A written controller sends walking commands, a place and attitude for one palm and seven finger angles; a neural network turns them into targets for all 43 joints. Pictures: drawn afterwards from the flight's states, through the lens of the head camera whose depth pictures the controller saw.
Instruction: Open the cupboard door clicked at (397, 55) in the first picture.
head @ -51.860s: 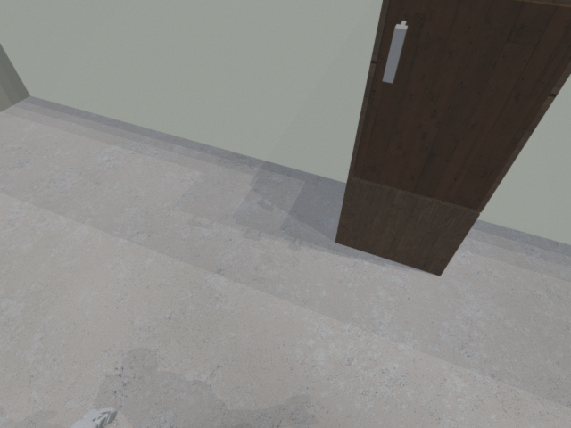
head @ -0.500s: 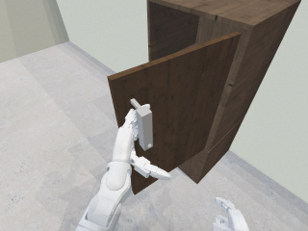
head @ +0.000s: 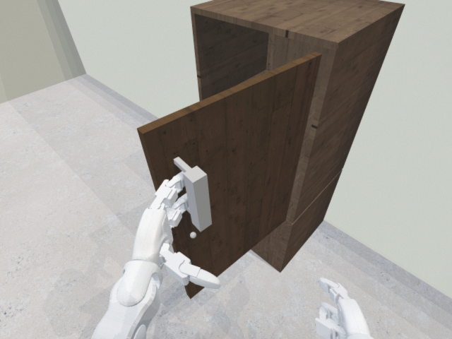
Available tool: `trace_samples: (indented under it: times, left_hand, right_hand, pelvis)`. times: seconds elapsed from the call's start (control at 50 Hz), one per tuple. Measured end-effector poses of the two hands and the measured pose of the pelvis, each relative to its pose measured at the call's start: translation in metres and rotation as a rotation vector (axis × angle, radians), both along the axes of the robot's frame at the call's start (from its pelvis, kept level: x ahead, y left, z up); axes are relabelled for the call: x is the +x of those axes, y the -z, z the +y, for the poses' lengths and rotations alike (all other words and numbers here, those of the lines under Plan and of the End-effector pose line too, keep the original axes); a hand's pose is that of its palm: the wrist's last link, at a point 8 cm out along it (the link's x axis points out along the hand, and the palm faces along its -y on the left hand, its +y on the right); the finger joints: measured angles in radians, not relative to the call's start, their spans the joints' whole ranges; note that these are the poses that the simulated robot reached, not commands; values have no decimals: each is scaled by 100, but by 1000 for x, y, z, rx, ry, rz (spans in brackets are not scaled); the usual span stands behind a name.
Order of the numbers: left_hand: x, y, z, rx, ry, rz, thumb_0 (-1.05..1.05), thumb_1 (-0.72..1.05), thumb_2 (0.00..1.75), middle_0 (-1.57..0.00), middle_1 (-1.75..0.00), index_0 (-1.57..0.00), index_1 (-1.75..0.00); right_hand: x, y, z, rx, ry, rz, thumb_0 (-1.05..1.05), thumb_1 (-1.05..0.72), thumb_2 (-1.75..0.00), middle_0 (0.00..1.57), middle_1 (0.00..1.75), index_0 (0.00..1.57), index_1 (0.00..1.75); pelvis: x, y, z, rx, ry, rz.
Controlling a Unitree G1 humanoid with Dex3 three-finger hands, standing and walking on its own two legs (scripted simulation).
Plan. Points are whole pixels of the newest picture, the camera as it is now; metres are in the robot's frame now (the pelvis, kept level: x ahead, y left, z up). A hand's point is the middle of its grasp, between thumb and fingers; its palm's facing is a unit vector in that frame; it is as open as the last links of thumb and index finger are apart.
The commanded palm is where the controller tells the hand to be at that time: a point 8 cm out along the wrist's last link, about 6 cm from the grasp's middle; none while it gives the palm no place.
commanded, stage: slide the hand sideways off the handle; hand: left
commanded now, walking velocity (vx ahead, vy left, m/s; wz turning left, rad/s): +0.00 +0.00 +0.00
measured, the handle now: (191, 193) +0.33 +0.09 +0.12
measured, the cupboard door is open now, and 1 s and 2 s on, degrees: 84 82 82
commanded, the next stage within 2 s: draw the hand back to the body in 0.56 s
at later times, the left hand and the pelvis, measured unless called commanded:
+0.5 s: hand (144, 259) +0.21 +0.14 +0.11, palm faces +0.04 -1.00 -0.05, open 16.3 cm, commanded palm +0.17 +0.19 +0.11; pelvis +0.03 +0.00 -0.01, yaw +2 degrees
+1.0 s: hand (113, 264) +0.19 +0.18 +0.12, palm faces +0.04 -1.00 -0.08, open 16.4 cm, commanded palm +0.16 +0.23 +0.13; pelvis +0.01 +0.01 -0.01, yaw +2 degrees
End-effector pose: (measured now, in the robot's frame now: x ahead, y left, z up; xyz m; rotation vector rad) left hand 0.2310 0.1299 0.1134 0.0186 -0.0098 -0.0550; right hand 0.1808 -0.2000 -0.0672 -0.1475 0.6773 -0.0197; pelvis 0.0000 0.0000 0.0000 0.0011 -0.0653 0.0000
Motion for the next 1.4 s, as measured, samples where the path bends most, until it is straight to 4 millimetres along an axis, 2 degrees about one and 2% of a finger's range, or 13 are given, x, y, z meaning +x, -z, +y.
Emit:
trace_samples:
  times: [0.18, 0.46, 0.6, 0.78, 1.12, 1.18, 1.26, 1.4]
  left_hand:
    - [-11, 3, 21, 9, -40, 9, -1, -50, 30, -21, -33, -20, -32]
    - [-43, 5, 61, 40, -94, 15, -1, -50, 30, -17, -31, -16, -30]
    - [-52, 7, 71, 28, -69, 11, -1, -51, 30, -16, -30, -15, -30]
    - [-54, 1, 72, 30, -42, -26, -1, -51, 30, -15, -30, -15, -30]
    - [-66, -16, 112, 63, -86, -31, -1, -50, 30, -15, -30, -15, -30]
    - [-67, -18, 121, 65, -95, -26, -1, -47, 31, -15, -30, -15, -30]
    - [-69, -24, 135, 210, -236, -35, -1, -40, 35, -16, -30, -16, -30]
    - [-77, -29, 146, 301, -365, -42, -1, -20, 43, -17, -30, -16, -30]
  right_hand:
    - [15, -2, -9, -12, -1, -31, 1, -91, -90, 20, 30, 20, 30]
    - [27, 2, -9, -20, -20, -83, 1, -90, -90, 20, 30, 20, 30]
    - [26, 2, -7, -34, -27, -113, 1, -90, -90, 20, 30, 20, 30]
    - [20, 0, 2, -28, -27, -155, 1, -90, -90, 20, 30, 20, 30]
    - [12, -6, 14, -35, -37, -180, 1, -90, -90, 20, 30, 20, 30]
    - [13, -9, 14, -40, -36, -187, 1, -90, -90, 20, 30, 20, 30]
    - [13, -12, 15, -65, -34, -180, 1, -90, -90, 20, 30, 20, 30]
    - [12, -9, 18, -82, -43, -117, 1, -90, -90, 20, 30, 20, 30]
  pelvis:
    - [13, 0, -4, 2, -4, 18]
    - [25, 6, -4, -2, -23, 47]
    - [23, 9, 0, -7, -34, 59]
    - [16, 11, 7, -8, -33, 60]
    - [6, 7, 15, -18, -39, 25]
    - [5, 6, 16, -19, -39, 20]
    - [5, 2, 17, -21, -33, 7]
    - [9, -4, 22, -17, -26, -5]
